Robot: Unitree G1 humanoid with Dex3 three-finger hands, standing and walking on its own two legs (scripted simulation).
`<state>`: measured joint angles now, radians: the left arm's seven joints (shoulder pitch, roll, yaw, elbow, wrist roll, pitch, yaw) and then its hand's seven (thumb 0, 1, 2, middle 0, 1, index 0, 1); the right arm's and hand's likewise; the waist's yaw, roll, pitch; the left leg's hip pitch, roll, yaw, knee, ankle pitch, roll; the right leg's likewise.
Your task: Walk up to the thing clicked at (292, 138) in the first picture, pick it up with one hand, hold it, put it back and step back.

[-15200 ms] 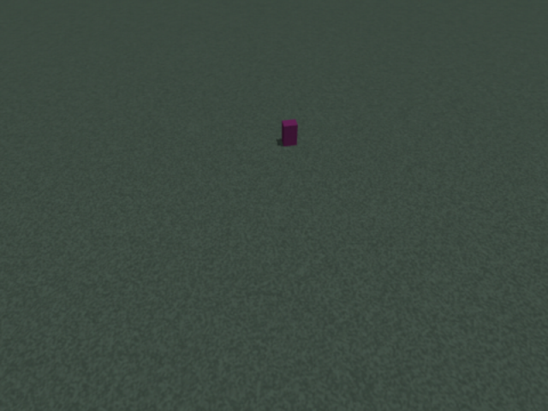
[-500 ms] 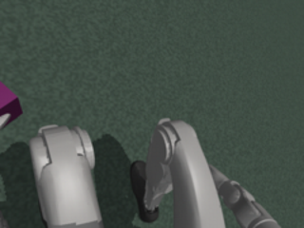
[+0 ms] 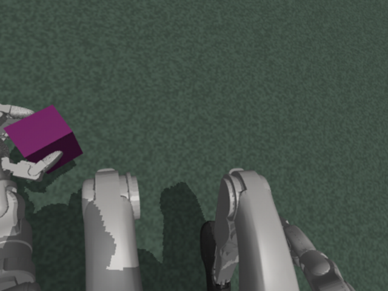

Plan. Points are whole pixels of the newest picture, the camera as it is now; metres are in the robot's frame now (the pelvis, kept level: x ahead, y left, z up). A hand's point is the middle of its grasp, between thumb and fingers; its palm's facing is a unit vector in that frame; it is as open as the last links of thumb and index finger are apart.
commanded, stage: settle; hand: left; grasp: from the side
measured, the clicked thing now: (50, 142) +0.37 +0.30 -0.10
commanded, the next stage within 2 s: lift in 0.98 s
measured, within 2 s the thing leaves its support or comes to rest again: neither
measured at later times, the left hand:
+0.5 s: hand (26, 125) +0.37 +0.30 -0.01, palm faces +0.38 -0.93 -0.06, open 10.0 cm
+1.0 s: hand (16, 117) +0.37 +0.31 +0.02, palm faces +0.38 -0.92 -0.05, open 10.1 cm
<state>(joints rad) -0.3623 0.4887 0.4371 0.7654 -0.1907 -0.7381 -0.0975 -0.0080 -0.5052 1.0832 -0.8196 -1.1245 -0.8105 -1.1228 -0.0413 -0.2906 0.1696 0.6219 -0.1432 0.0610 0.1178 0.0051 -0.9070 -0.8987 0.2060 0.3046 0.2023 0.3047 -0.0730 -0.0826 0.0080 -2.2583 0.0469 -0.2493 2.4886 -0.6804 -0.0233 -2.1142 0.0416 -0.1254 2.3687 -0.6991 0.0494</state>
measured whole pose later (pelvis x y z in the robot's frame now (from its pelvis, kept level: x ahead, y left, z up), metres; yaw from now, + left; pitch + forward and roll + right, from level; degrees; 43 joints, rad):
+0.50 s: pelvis +0.01 -0.01 +0.03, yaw +4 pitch +30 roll -6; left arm -0.40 0.39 0.47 0.72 -0.20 -0.63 -0.19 -0.01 -0.57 1.12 -0.85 -1.16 -0.84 -1.16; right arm 0.00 -0.29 0.05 0.65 -0.08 0.05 0.07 0.01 -0.92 -0.90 0.20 0.30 0.20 0.30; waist -0.04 -0.03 -0.08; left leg -2.20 0.06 -0.17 2.36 -0.69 -0.05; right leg -2.12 0.02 -0.07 2.31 -0.73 0.02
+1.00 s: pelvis +0.01 -0.01 +0.06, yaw +5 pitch +31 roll -5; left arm -0.43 0.37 0.47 0.77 -0.18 -0.62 -0.20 -0.01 -0.61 1.15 -0.86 -1.19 -0.85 -1.19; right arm 0.03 -0.27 0.02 0.66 -0.07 0.02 0.05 0.01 -0.92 -0.90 0.20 0.30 0.20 0.30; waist -0.05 -0.02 -0.12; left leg -2.14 0.06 -0.14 2.27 -0.68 -0.04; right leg -2.06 0.01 -0.05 2.24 -0.73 0.02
